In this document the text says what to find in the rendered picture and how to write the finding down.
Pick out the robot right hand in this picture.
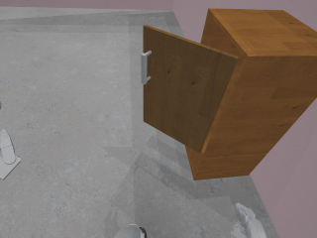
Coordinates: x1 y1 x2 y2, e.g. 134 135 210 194
230 202 267 238

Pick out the robot left thigh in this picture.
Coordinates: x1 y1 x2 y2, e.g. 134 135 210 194
114 227 145 238

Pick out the robot left hand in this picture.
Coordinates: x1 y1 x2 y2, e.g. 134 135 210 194
0 102 21 180

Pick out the handle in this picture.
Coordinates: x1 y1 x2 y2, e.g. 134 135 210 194
141 51 152 85

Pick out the left robot shin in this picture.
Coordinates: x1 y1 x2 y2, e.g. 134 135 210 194
128 224 141 230

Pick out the cupboard door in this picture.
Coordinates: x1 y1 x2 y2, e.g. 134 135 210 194
143 25 239 154

